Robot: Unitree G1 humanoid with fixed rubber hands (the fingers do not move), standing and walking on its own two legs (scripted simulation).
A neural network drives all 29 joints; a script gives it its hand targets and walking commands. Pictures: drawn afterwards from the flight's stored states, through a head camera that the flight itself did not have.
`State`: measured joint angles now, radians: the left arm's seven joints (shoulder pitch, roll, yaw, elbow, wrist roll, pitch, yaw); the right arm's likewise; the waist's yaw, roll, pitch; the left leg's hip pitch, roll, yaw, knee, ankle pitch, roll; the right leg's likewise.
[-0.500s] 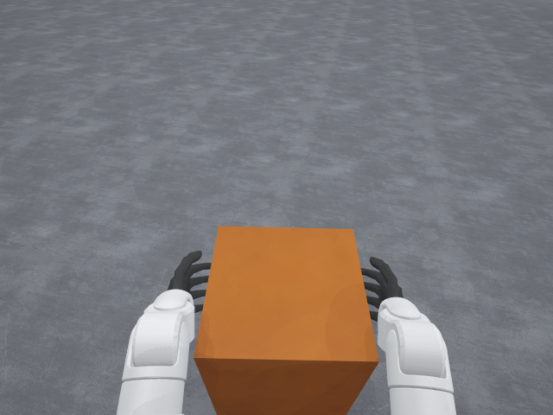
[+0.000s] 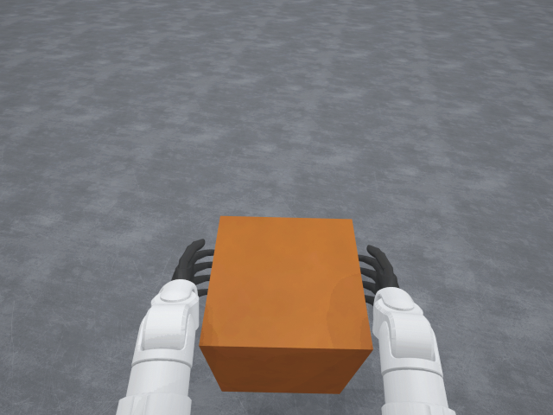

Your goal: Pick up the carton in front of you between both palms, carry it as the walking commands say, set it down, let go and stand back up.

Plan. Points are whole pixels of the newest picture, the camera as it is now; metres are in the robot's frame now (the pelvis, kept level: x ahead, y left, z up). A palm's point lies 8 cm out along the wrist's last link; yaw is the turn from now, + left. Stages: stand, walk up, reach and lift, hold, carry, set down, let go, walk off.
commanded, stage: carry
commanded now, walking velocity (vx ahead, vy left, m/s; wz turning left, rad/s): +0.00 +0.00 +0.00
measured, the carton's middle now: (283, 310) +0.30 +0.00 -0.04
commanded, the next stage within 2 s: hold in 0.18 s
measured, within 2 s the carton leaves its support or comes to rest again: neither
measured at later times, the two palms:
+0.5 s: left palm (161, 310) +0.25 +0.17 +0.05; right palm (369, 291) +0.29 -0.12 +0.05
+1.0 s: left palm (180, 303) +0.25 +0.15 +0.06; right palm (385, 281) +0.30 -0.15 +0.06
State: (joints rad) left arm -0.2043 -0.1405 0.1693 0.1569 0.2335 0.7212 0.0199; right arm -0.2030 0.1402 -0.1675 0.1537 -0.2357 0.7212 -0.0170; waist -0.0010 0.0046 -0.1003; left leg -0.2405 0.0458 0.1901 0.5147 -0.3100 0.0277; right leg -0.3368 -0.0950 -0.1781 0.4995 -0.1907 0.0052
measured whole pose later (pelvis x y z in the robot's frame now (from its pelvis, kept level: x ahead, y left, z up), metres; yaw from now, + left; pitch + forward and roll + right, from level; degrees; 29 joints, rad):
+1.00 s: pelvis -0.02 -0.05 +0.01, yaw +9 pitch -8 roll +0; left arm -0.36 -0.18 0.34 0.38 0.35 0.68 -0.04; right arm -0.36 0.18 -0.31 0.35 -0.34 0.71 0.02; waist -0.01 0.02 0.03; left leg -0.04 0.00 -0.11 0.41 -0.22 -0.01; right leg -0.08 0.04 0.02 0.40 -0.17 -0.02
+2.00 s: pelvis -0.07 -0.04 -0.19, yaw +9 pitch +44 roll +1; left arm -0.87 -0.06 0.46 0.65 0.24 0.24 0.03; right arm -0.84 0.08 -0.48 0.60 -0.26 0.26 -0.03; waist -0.02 0.02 -0.21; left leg -1.74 -0.10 -0.08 1.46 -0.49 -0.04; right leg -1.79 0.08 0.09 1.44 -0.42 0.04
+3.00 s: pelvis -0.09 -0.03 -0.38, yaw +9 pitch +44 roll -1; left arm -1.35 0.19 0.24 0.96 0.04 0.19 0.12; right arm -1.22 -0.11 -0.43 0.79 -0.06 0.20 -0.13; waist -0.05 0.01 0.15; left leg -2.27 -0.16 -0.06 2.15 -0.65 -0.05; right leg -2.30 0.10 0.07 2.10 -0.57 0.09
